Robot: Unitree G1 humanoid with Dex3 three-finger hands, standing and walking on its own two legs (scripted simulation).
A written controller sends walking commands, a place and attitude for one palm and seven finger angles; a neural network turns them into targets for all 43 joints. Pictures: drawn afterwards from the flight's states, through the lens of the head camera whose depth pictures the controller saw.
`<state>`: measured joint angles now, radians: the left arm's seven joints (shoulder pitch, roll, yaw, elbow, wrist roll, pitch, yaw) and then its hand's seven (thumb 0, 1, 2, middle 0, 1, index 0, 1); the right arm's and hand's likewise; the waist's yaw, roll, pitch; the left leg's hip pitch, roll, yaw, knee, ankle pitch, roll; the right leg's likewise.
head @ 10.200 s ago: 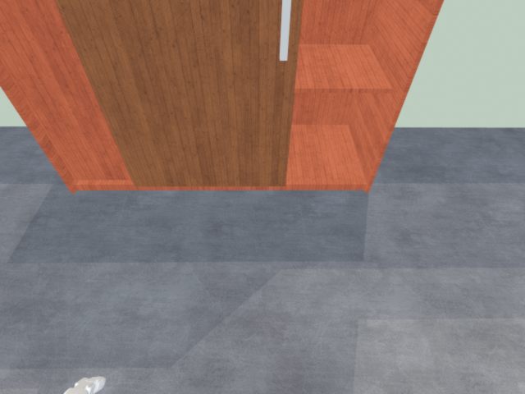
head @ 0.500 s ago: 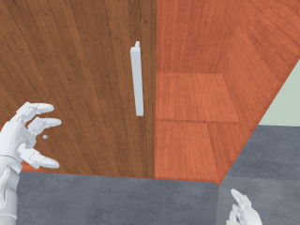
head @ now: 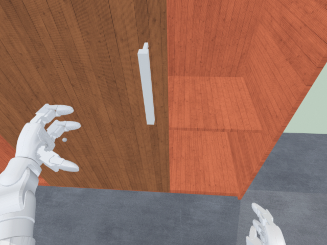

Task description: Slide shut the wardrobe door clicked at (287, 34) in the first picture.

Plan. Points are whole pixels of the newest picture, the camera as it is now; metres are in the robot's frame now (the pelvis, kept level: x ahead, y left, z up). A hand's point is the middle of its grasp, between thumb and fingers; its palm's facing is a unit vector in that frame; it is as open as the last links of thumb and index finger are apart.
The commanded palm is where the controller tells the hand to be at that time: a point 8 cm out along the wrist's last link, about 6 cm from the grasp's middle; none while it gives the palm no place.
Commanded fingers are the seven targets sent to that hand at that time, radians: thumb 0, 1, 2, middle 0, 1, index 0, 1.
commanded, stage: move the hooked fingers beside the handle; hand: left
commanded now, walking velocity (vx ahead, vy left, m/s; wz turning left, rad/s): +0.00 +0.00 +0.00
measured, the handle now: (148, 87) +0.54 +0.10 +0.11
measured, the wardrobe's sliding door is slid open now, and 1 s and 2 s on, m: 0.43 0.43 0.43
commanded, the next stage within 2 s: none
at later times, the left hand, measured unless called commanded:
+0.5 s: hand (89, 121) +0.36 +0.22 +0.13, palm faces +0.04 -1.00 -0.02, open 14.0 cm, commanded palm +0.34 +0.27 +0.13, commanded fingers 0.00 -0.50 0.30 -0.30 -1.20 -0.30 -1.20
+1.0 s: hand (110, 108) +0.42 +0.18 +0.13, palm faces +0.03 -1.00 -0.01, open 14.0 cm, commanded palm +0.40 +0.23 +0.12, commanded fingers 0.00 -0.50 0.30 -0.30 -1.20 -0.30 -1.20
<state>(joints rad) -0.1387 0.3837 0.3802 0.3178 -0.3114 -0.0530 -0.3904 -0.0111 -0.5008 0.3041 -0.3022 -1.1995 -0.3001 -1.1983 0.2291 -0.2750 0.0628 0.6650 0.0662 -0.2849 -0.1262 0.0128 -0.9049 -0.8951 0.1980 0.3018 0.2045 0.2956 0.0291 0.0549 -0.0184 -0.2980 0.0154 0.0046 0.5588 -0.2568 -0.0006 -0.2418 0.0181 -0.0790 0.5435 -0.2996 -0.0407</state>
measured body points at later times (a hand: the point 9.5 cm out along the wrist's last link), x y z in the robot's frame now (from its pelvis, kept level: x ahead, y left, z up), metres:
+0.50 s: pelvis +0.01 +0.01 +0.00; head +0.02 -0.01 +0.45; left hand +0.36 +0.27 +0.13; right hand +0.15 -0.24 -0.09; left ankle +0.02 +0.12 -0.73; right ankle +0.00 -0.09 -0.73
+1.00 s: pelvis +0.01 +0.01 +0.00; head +0.02 +0.00 +0.45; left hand +0.41 +0.23 +0.13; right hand +0.11 -0.24 -0.11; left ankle +0.02 +0.12 -0.73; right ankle +0.00 -0.09 -0.73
